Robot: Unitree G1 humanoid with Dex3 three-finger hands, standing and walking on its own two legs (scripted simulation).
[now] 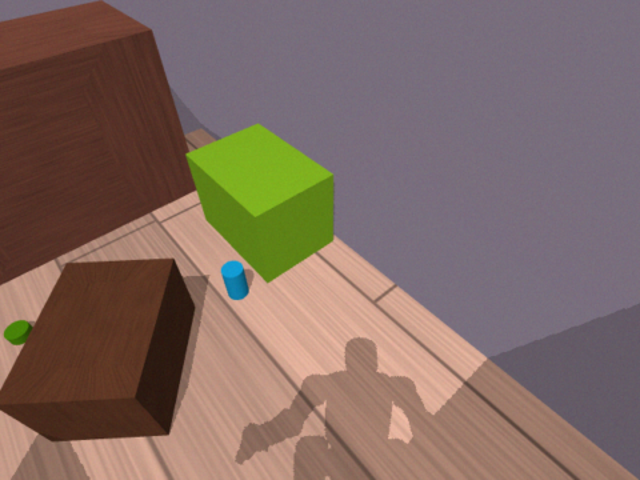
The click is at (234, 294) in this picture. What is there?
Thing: squat round
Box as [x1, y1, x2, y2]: [221, 261, 248, 299]
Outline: 229,261 225,263 221,268 222,276 229,296 233,299 240,299 244,297 248,292 243,268 239,262
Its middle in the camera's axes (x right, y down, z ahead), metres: -0.34 +0.14 +1.50
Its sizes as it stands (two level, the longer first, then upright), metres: 0.081 0.081 0.140
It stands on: the floor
